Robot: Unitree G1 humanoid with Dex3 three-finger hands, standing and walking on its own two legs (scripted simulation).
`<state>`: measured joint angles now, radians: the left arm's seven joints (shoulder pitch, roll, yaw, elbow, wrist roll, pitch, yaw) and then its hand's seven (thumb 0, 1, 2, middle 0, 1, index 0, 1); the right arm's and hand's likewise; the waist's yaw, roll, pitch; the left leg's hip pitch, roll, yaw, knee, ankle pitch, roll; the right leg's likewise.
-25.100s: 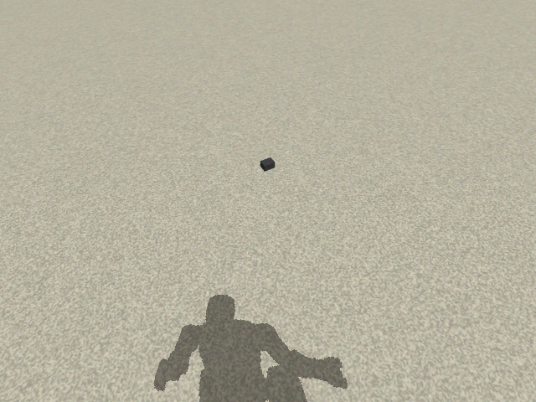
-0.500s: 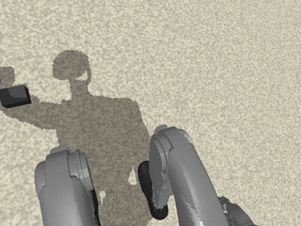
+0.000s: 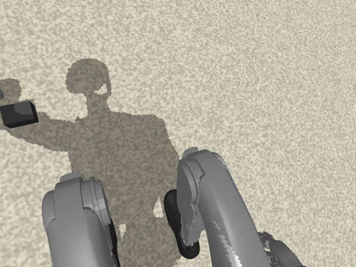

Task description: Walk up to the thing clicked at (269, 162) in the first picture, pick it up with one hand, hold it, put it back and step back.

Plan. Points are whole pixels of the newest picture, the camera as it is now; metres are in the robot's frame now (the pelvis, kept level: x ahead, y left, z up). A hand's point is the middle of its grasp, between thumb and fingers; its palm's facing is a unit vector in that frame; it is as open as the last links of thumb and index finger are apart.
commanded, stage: rise first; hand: left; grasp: from above
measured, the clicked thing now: (20, 114) +0.49 +0.32 -0.30
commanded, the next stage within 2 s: approach in 0.06 s
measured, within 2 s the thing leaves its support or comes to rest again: neither
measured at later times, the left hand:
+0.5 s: hand (4, 98) +0.49 +0.31 -0.18, palm faces -0.38 -0.07 -0.92, open 10.3 cm
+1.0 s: hand out of the picture +0.47 +0.33 -0.18, palm faces -0.48 -0.09 -0.87, open 11.4 cm
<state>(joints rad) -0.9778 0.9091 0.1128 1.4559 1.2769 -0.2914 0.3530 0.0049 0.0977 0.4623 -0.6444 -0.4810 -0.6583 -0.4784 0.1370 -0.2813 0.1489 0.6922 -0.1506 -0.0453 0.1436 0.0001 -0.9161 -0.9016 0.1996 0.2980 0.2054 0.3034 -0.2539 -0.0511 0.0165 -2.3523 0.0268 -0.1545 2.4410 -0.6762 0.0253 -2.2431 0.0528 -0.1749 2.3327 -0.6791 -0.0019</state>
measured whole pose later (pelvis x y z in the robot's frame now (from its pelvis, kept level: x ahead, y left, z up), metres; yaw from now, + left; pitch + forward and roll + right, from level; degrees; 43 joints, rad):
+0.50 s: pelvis +0.00 +0.00 +0.00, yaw +0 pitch +34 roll -11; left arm -1.09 0.87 0.04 1.49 1.32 -0.24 0.43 0.00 0.06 0.49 -0.58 -0.54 -0.61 -0.52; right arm 0.16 -0.27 0.17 0.69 -0.17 -0.08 0.14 0.00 -0.91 -0.89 0.20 0.30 0.21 0.30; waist -0.31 -0.07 0.00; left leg -2.37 0.02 -0.15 2.44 -0.68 0.03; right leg -2.26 0.05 -0.17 2.33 -0.68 0.00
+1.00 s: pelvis +0.00 +0.00 +0.00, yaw +0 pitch +32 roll -11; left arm -1.07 0.92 0.03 1.48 1.25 -0.26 0.31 0.00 -0.09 0.60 -0.47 -0.65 -0.49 -0.63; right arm 0.16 -0.30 0.19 0.67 -0.15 -0.04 0.12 0.00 -0.91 -0.89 0.20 0.30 0.21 0.30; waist -0.29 -0.07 0.04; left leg -2.36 0.02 -0.16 2.45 -0.66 0.02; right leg -2.25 0.05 -0.18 2.34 -0.67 -0.01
